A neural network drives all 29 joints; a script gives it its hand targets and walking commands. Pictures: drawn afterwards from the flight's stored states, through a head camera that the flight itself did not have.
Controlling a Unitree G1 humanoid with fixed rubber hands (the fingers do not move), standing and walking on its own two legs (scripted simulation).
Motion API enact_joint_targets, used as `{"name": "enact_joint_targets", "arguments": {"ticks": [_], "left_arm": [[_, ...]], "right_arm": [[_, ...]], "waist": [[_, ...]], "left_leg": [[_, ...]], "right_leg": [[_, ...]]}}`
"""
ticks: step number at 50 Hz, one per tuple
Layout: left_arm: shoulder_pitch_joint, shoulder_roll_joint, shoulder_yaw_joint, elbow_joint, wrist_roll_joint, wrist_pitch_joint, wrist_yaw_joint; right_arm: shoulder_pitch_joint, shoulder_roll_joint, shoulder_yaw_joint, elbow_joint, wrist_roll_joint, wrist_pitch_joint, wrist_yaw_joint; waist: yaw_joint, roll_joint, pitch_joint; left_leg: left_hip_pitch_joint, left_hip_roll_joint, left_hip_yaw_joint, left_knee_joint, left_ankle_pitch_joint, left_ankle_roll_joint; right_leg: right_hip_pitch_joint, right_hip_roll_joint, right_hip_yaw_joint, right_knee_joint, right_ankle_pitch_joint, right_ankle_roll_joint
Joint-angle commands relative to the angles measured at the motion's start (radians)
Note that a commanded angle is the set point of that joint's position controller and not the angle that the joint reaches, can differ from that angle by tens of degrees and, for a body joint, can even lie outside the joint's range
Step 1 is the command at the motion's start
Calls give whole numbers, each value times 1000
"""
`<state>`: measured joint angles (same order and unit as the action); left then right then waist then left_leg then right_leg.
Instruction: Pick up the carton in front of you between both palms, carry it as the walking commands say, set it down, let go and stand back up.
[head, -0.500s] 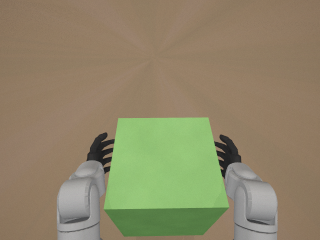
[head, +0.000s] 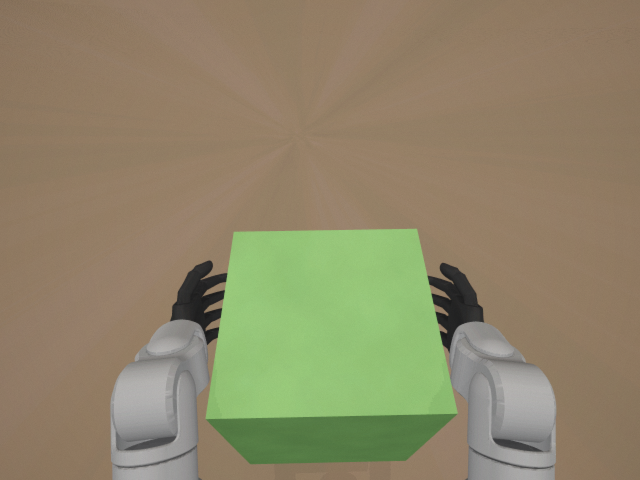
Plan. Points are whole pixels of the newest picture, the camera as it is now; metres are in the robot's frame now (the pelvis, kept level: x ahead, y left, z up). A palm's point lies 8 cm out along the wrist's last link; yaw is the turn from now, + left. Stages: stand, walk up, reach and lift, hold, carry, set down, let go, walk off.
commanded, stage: carry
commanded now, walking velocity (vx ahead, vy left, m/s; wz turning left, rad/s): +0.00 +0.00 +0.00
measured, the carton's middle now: (327, 355) +0.27 +0.00 +0.03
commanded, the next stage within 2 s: hold in 1.78 s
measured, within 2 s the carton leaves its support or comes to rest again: neither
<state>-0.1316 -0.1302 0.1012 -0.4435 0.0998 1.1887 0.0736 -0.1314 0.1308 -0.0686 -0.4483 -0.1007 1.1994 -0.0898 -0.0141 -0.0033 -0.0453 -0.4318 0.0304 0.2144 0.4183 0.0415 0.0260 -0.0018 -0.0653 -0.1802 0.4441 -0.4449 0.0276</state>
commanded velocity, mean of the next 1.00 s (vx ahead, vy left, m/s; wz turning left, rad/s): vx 0.00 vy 0.00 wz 0.00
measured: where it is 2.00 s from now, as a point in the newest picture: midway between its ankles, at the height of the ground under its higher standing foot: outside the picture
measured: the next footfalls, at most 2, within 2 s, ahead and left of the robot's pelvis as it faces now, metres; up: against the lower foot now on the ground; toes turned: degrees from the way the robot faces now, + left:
right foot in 0.22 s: +0.09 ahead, -0.13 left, +0.00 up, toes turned -3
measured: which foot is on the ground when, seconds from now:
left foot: down 0.00-1.00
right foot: down 0.00-0.00, up 0.02-0.20, down 0.22-1.00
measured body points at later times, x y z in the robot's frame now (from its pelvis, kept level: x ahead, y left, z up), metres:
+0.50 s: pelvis +0.13 -0.01 +0.01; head +0.10 -0.01 +0.46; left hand +0.40 +0.14 +0.09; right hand +0.40 -0.16 +0.08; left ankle +0.12 +0.08 -0.73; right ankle +0.05 -0.12 -0.73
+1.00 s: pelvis +0.11 -0.02 +0.01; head +0.09 -0.02 +0.46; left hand +0.40 +0.13 +0.05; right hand +0.39 -0.17 +0.04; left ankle +0.12 +0.08 -0.73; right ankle +0.05 -0.12 -0.73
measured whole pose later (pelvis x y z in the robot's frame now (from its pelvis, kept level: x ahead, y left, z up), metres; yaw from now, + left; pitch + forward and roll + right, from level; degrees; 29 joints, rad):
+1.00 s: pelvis +0.11 -0.02 +0.01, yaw +0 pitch +2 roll +0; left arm -0.15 -0.13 0.13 0.04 0.21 0.85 0.02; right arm -0.14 0.13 -0.12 0.04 -0.20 0.86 -0.03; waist 0.00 -0.01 -0.11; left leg -0.29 0.06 0.19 0.52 -0.26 0.02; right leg -0.17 -0.04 -0.12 0.50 -0.36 0.00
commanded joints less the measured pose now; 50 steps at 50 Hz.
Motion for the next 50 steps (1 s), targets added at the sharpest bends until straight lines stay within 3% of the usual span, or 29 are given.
{"name": "enact_joint_targets", "arguments": {"ticks": [1,2,3,5,7,9,11,12,14,18,20,24,37,50], "left_arm": [[-376,-772,-693,-19,-368,51,-237],[-375,-784,-699,-20,-370,54,-238],[-398,-810,-706,-17,-373,52,-240],[-453,-875,-725,-23,-392,37,-245],[-469,-912,-739,-24,-401,24,-244],[-444,-917,-742,-25,-396,16,-240],[-437,-903,-738,-32,-392,19,-239],[-431,-894,-735,-25,-387,24,-239],[-434,-873,-721,9,-378,38,-243],[-389,-857,-695,94,-365,47,-252],[-398,-864,-690,114,-363,43,-253],[-420,-888,-695,133,-358,17,-253],[-396,-838,-677,212,-276,-165,-249],[-430,-751,-442,489,-83,-408,-235]], "right_arm": [[-363,792,660,15,364,30,247],[-331,812,649,45,372,28,249],[-337,840,647,47,374,22,251],[-386,900,647,33,379,9,253],[-403,929,651,24,377,0,254],[-393,927,653,14,376,-5,256],[-394,911,654,11,372,-5,256],[-393,897,653,16,368,-1,256],[-400,881,657,39,363,12,256],[-395,860,654,98,352,27,257],[-415,867,661,110,356,24,258],[-447,893,679,124,362,2,261],[-391,848,645,215,271,-178,255],[-442,755,421,473,93,-423,246]], "waist": [[-9,205,-388],[-5,209,-417],[1,178,-407],[12,152,-370],[10,159,-378],[12,129,-392],[15,100,-376],[17,85,-353],[6,8,-291],[10,-26,-274],[11,-31,-278],[13,-28,-287],[13,-7,-285],[13,0,-221]], "left_leg": [[737,360,-352,56,982,138],[681,380,-396,4,903,186],[622,364,-361,-50,751,179],[510,302,-277,-118,432,115],[468,259,-218,-129,244,92],[441,234,-175,-110,142,80],[371,197,-135,-81,42,52],[350,178,-116,-70,-33,29],[318,144,-117,-23,63,4],[306,146,-125,81,259,0],[292,140,-120,103,280,-4],[288,133,-114,123,251,-9],[299,138,-119,118,160,-1],[264,143,-135,45,-10,-3]], "right_leg": [[-365,5,48,410,1,31],[-370,8,116,458,-152,17],[-355,1,147,436,-166,5],[-299,-25,158,229,-152,-15],[-238,2,111,127,-49,-18],[-196,-2,82,36,95,-16],[-124,-31,73,-60,287,-4],[-136,-73,105,-81,308,-1],[-159,-122,133,-25,432,-3],[-161,-113,130,18,639,-11],[-147,-112,127,34,715,-12],[-136,-110,125,49,752,-18],[-147,-99,129,42,642,-31],[-196,-91,142,-19,411,-48]]}}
